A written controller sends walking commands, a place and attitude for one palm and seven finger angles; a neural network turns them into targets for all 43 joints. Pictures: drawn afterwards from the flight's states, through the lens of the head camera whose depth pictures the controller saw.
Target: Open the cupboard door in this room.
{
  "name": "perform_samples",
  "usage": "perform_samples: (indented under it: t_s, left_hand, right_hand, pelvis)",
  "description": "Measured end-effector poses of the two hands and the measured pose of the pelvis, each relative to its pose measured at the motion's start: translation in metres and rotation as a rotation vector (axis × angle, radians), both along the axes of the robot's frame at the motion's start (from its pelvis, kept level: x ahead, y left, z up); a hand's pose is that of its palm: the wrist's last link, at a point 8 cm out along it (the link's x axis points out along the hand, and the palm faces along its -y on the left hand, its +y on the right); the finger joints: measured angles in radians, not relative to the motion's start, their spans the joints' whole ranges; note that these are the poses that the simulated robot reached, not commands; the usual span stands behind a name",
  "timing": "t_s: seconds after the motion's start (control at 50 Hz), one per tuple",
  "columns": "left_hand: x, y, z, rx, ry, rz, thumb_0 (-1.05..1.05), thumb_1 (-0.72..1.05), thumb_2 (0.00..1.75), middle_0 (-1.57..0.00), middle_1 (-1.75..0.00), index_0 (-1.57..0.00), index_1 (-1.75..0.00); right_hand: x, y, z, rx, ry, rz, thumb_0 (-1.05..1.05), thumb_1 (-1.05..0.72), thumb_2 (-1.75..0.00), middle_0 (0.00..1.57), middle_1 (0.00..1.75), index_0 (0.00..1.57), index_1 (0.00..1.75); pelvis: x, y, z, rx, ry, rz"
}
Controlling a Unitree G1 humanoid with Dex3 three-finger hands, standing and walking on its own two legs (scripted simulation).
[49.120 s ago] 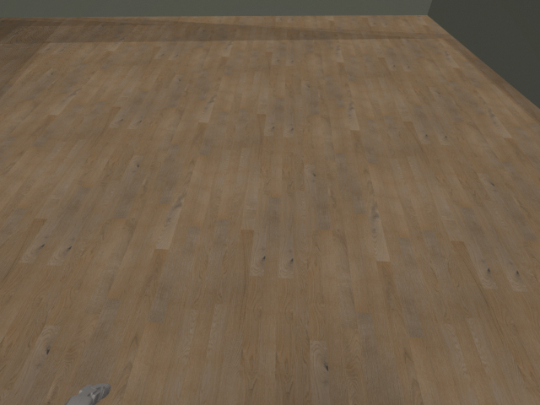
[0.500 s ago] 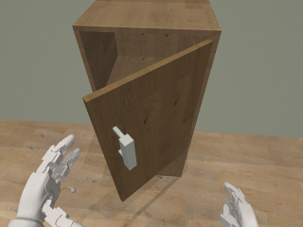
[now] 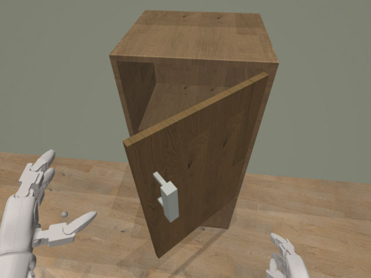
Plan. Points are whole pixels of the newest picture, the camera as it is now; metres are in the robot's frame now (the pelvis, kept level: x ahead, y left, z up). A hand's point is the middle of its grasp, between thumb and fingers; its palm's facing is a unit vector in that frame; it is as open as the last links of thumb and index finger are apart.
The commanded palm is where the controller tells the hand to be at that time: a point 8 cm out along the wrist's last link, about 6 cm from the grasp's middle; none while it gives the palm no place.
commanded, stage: draw the hand back to the body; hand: left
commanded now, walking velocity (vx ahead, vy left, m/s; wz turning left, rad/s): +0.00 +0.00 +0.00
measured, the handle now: (164, 196) +0.29 +0.09 +0.03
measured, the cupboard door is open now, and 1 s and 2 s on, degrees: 45 45 45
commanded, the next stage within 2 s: step back with the hand held close in 0.66 s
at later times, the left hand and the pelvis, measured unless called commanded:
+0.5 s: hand (56, 198) +0.19 +0.24 +0.16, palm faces +0.45 -0.80 -0.40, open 7.6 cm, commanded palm +0.14 +0.28 +0.17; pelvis +0.00 -0.02 +0.01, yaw -1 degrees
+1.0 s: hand (62, 206) +0.18 +0.22 +0.15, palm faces +0.37 -0.80 -0.47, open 7.4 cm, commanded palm +0.12 +0.27 +0.18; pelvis -0.03 -0.03 +0.01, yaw -1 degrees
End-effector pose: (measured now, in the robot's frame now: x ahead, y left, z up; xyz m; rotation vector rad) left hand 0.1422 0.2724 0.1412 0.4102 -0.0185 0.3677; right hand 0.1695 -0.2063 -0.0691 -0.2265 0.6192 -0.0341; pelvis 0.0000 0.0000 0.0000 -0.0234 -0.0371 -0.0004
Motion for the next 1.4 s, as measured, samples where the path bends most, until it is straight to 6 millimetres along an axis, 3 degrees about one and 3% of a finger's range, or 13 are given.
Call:
perform_samples:
  t_s: [0.2, 0.34, 0.48, 0.58, 0.86, 1.06, 1.26, 1.4]
  left_hand:
    - [0.008, 0.012, 0.02, 0.043, -0.055, 0.049, 0.01, 0.46, 0.71, -0.2, -0.3, -0.19, -0.3]
    - [0.007, 0.013, 0.044, 0.095, -0.131, 0.074, 0.01, 0.7, 0.81, -0.2, -0.3, -0.2, -0.3]
    - [0.006, 0.002, 0.035, 0.065, -0.1, 0.074, 0.01, 0.84, 0.87, -0.21, -0.3, -0.2, -0.3]
    - [0.001, -0.008, 0.03, 0.055, -0.08, 0.059, 0.02, 0.87, 0.89, -0.21, -0.3, -0.21, -0.3]
    - [-0.006, -0.015, 0.042, 0.102, -0.126, 0.058, 0.02, 0.89, 0.9, -0.21, -0.3, -0.21, -0.3]
    - [-0.005, -0.008, 0.029, 0.146, -0.047, -0.044, 0.02, 0.89, 0.9, -0.21, -0.3, -0.21, -0.3]
    - [-0.027, 0.016, 0.047, 0.229, -0.144, -0.063, 0.02, 0.89, 0.9, -0.22, -0.3, -0.21, -0.31]
    - [-0.053, 0.023, 0.037, 0.213, -0.173, -0.031, 0.02, 0.89, 0.9, -0.21, -0.3, -0.21, -0.3]
  right_hand:
    - [0.003, -0.015, 0.004, -0.013, 0.029, -0.013, 0.01, -0.91, -0.89, 0.21, 0.3, 0.21, 0.3]
    - [0.006, -0.027, 0.003, -0.011, 0.032, -0.021, 0.01, -0.91, -0.89, 0.21, 0.3, 0.21, 0.3]
    - [0.003, -0.037, 0.0, 0.007, 0.045, -0.034, 0.01, -0.91, -0.9, 0.2, 0.3, 0.21, 0.3]
    - [-0.003, -0.043, -0.001, 0.008, 0.051, -0.04, 0.01, -0.91, -0.9, 0.2, 0.3, 0.21, 0.3]
    - [-0.014, -0.056, -0.003, 0.015, 0.051, -0.055, 0.01, -0.91, -0.9, 0.2, 0.3, 0.21, 0.3]
    - [-0.046, -0.067, -0.003, -0.043, 0.126, -0.161, 0.01, -0.91, -0.89, 0.2, 0.3, 0.21, 0.3]
    - [-0.073, -0.047, 0.001, -0.057, 0.111, -0.186, 0.01, -0.91, -0.9, 0.2, 0.3, 0.2, 0.3]
    - [-0.087, -0.03, -0.001, -0.043, 0.07, -0.149, 0.01, -0.91, -0.89, 0.21, 0.3, 0.21, 0.3]
  pelvis:
    - [0.003, -0.008, 0.006, 0.005, -0.026, -0.009]
    - [0.003, -0.015, 0.008, 0.008, -0.039, -0.008]
    - [-0.001, -0.023, 0.009, 0.013, -0.044, -0.013]
    - [-0.004, -0.03, 0.009, 0.015, -0.05, -0.014]
    - [-0.017, -0.041, 0.009, 0.007, -0.038, -0.007]
    - [-0.032, -0.024, 0.007, 0.009, 0.034, -0.023]
    - [-0.057, -0.004, 0.001, 0.025, 0.027, -0.037]
    - [-0.079, 0.002, -0.008, 0.023, 0.014, -0.034]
